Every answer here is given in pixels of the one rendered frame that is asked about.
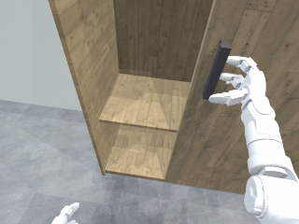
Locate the right robot upper arm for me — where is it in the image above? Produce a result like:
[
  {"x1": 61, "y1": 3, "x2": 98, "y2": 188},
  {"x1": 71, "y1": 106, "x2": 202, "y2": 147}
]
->
[{"x1": 244, "y1": 175, "x2": 299, "y2": 224}]

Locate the handle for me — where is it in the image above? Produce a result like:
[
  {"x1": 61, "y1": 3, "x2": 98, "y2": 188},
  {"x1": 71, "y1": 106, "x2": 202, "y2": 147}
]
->
[{"x1": 202, "y1": 38, "x2": 232, "y2": 100}]

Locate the left robot hand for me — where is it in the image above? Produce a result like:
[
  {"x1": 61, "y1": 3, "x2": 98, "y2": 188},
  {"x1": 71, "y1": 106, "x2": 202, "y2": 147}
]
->
[{"x1": 51, "y1": 203, "x2": 79, "y2": 224}]

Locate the robot right forearm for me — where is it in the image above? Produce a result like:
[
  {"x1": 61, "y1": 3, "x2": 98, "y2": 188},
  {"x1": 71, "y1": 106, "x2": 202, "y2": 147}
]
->
[{"x1": 241, "y1": 94, "x2": 299, "y2": 183}]

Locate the right robot hand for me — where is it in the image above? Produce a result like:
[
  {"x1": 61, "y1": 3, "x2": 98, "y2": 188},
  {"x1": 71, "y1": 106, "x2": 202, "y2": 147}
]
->
[{"x1": 208, "y1": 56, "x2": 266, "y2": 106}]

